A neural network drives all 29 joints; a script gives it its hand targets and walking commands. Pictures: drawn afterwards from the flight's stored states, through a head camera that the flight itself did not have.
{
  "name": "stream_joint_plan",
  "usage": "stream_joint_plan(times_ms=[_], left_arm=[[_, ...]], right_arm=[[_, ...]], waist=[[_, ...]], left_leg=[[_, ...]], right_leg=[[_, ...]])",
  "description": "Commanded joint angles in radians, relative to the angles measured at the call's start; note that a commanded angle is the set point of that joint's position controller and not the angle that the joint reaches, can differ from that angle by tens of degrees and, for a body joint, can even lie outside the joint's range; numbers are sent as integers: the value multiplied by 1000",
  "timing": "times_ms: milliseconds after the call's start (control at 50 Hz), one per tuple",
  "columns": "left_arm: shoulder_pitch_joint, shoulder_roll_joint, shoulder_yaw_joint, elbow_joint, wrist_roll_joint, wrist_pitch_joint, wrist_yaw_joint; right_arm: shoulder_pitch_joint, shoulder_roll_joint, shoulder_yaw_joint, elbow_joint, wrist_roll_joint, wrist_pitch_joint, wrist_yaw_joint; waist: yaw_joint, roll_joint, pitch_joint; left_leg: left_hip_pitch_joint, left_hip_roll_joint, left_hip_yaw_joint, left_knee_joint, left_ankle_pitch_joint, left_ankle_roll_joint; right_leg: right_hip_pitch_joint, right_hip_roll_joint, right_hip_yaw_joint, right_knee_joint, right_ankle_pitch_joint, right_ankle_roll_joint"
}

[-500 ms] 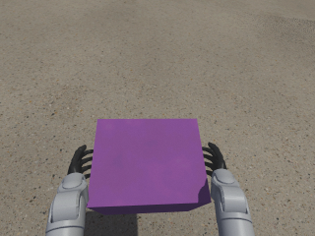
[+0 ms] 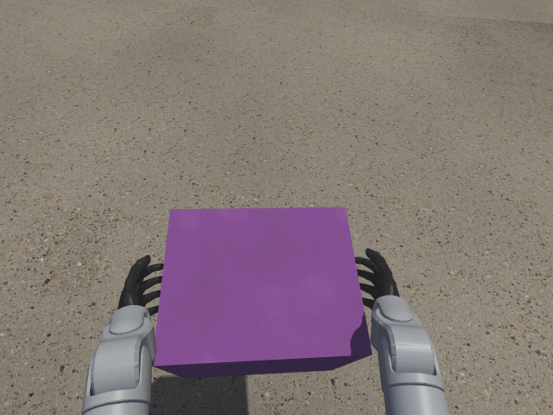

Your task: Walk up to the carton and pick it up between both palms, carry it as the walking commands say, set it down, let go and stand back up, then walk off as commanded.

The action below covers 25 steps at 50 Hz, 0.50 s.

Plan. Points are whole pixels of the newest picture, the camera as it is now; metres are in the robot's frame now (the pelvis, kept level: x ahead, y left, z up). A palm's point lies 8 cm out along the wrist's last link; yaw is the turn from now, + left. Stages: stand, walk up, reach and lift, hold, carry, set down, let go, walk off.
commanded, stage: carry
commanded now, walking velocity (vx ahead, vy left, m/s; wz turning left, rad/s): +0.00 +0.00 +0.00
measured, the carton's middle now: (259, 298) +0.33 +0.02 -0.09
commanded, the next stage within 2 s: none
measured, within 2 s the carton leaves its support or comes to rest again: neither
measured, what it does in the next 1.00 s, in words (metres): walks ahead: right foot, then left foot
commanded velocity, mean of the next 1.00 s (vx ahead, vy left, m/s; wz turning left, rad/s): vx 0.00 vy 0.00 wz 0.00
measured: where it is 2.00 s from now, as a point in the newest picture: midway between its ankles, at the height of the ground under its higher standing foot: (276, 152)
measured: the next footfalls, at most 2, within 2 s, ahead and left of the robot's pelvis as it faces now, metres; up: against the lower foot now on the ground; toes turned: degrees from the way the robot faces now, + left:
right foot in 0.08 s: +0.12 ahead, -0.08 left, +0.00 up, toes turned -1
left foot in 0.30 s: +0.22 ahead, +0.07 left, +0.00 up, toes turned +4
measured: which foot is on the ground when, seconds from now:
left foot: down 0.00-0.12, up 0.14-0.28, down 0.30-0.56, up 0.58-0.78, down 0.80-1.00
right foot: up 0.00-0.06, down 0.08-0.34, up 0.36-0.52, down 0.54-0.82, up 0.84-1.00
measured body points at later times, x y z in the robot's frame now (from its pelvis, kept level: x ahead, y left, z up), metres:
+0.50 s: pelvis +0.38 +0.00 -0.03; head +0.43 -0.03 +0.42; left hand +0.68 +0.18 -0.02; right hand +0.66 -0.19 -0.04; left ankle +0.18 +0.07 -0.69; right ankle +0.35 -0.10 -0.63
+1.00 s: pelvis +0.83 -0.01 -0.01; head +0.88 -0.04 +0.43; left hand +1.12 +0.18 +0.00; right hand +1.12 -0.18 -0.02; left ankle +0.68 +0.06 -0.70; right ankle +0.76 -0.12 -0.58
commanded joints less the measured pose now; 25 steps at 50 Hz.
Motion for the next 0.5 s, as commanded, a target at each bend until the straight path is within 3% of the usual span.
stream_joint_plan(times_ms=[0,20,40,60,80,100,120,140,160,180,220,240,260,280,300,320,340,360,380,400,420,460,480], left_arm=[[-545,-821,-737,-89,-284,-70,-347],[-517,-816,-739,-90,-280,-63,-345],[-514,-799,-730,-113,-276,-61,-340],[-520,-781,-692,-82,-251,-61,-338],[-481,-783,-634,-30,-207,-53,-334],[-395,-808,-602,12,-177,-59,-334],[-451,-825,-619,17,-181,-56,-326],[-499,-841,-635,21,-175,-62,-325],[-559,-850,-671,-55,-192,-71,-315],[-580,-873,-679,-34,-202,-67,-312],[-618,-880,-736,-146,-240,-82,-305],[-632,-872,-746,-151,-253,-83,-310],[-657,-875,-761,-181,-270,-82,-307],[-663,-818,-769,-186,-276,-81,-313],[-752,-812,-787,-222,-289,-77,-324],[-787,-826,-827,-308,-320,-88,-339],[-790,-808,-803,-243,-305,-90,-343],[-731,-813,-799,-204,-316,-93,-355],[-695,-813,-789,-191,-330,-102,-359],[-619,-828,-763,-172,-328,-102,-354],[-584,-802,-732,-151,-313,-104,-348],[-519,-795,-750,-147,-309,-93,-335],[-470,-781,-745,-139,-291,-84,-330]], right_arm=[[-470,737,660,-191,253,-46,276],[-537,739,705,-253,284,-42,280],[-525,733,697,-238,285,-36,285],[-516,701,687,-211,283,-30,291],[-625,676,694,-249,292,-26,300],[-662,746,748,-305,333,-36,319],[-678,738,715,-274,328,-42,332],[-696,745,707,-242,332,-50,345],[-711,767,708,-241,355,-52,350],[-653,776,677,-169,330,-45,349],[-581,793,665,-180,330,-49,346],[-583,785,642,-179,321,-56,341],[-607,788,636,-201,325,-61,336],[-519,768,602,-137,290,-60,327],[-396,754,550,-50,244,-63,314],[-362,805,608,-77,255,-61,305],[-373,770,571,-45,227,-59,295],[-363,770,598,-74,224,-60,283],[-421,767,648,-150,257,-72,280],[-442,773,682,-208,287,-74,276],[-465,744,698,-237,288,-73,270],[-525,717,761,-341,314,-68,266],[-588,710,774,-372,321,-56,271]], waist=[[-74,130,-294],[-44,66,-306],[-10,29,-360],[23,-12,-443],[57,-268,-516],[45,-512,-566],[65,-395,-457],[67,-262,-343],[76,-207,-251],[57,-117,-258],[37,-76,-305],[19,-99,-310],[-2,-114,-367],[-41,-81,-464],[-106,294,-544],[-72,539,-512],[-79,482,-368],[-103,319,-274],[-104,219,-202],[-111,155,-197],[-107,81,-242],[-86,30,-248],[-34,-79,-331]], left_leg=[[795,216,-384,-30,1907,152],[646,153,-259,22,1961,105],[435,111,-138,108,1914,56],[128,100,-65,243,1658,21],[-205,-45,-9,584,805,-52],[-362,-138,-83,708,62,-43],[-504,-122,-78,743,-36,-45],[-579,-92,-111,689,-89,-20],[-778,-84,-108,658,-219,-22],[-789,-38,-129,573,-214,1],[-659,-20,-88,245,-78,2],[-473,-36,-47,73,54,5],[-162,-79,-4,-102,261,10],[153,-50,-65,-134,817,72],[365,166,-383,-130,1646,284],[647,238,-506,-121,2194,357],[671,244,-515,-143,2190,316],[736,254,-553,-131,2093,295],[728,250,-569,-101,1976,275],[834,248,-556,-48,1958,238],[834,260,-532,-29,1906,217],[719,178,-366,-48,1770,126],[510,109,-216,45,1767,68]], right_leg=[[-610,-29,-17,-151,13,-27],[-384,-6,-84,-386,145,-31],[-34,51,-154,-632,365,-9],[395,9,-134,-682,855,-42],[733,-233,231,-643,1822,-219],[875,-376,470,-575,2346,-330],[864,-393,461,-615,2246,-349],[772,-389,487,-616,2090,-342],[834,-373,514,-567,2047,-326],[823,-368,498,-557,1956,-297],[811,-342,388,-539,1879,-228],[695,-295,262,-539,1863,-170],[539,-256,148,-477,1982,-118],[366,-211,53,-318,1835,-48],[127,-61,-5,157,1143,101],[-182,72,6,316,136,76],[-421,59,40,390,-23,29],[-633,61,64,451,-141,16],[-751,44,110,453,-205,-5],[-906,37,110,467,-264,-23],[-908,22,102,431,-256,-30],[-752,-15,-15,5,-120,-37],[-334,1,-72,-414,158,-43]])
